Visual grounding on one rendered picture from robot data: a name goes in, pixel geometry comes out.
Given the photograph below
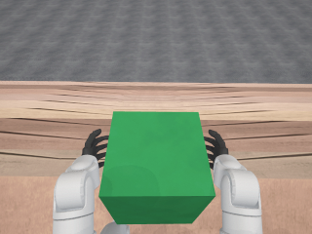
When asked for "left robot thigh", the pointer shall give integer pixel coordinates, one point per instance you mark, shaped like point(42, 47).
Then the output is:
point(114, 228)

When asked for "robot left hand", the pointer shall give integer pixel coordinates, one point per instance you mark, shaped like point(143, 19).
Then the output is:
point(92, 147)

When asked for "robot right hand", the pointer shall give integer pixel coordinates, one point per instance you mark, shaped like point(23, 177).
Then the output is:
point(218, 148)

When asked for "carton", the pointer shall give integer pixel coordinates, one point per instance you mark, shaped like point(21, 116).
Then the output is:
point(156, 168)

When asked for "left robot forearm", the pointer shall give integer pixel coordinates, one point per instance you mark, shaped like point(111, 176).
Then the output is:
point(74, 197)

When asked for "right robot forearm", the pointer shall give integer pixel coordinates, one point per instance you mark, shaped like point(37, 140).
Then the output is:
point(239, 197)

